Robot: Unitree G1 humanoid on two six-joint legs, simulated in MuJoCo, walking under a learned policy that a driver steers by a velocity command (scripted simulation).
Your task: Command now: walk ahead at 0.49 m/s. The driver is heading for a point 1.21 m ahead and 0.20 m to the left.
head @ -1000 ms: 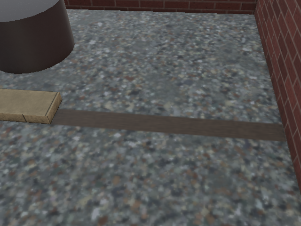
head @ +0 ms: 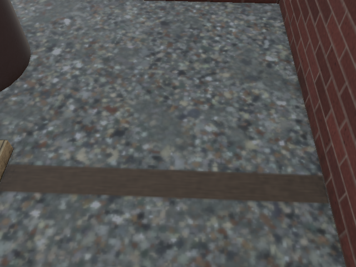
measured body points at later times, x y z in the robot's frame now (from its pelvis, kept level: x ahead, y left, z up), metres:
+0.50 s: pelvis +0.30 -0.05 -0.01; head +0.34 -0.06 +0.44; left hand +0.47 +0.20 -0.12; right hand +0.30 -0.31 -0.16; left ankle +0.13 +0.09 -0.64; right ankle +0.39 -0.13 -0.74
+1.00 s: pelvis +0.58 +0.00 -0.01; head +0.61 +0.01 +0.43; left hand +0.54 +0.28 -0.16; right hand +0.79 -0.23 -0.11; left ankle +0.70 +0.11 -0.74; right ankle +0.40 -0.12 -0.72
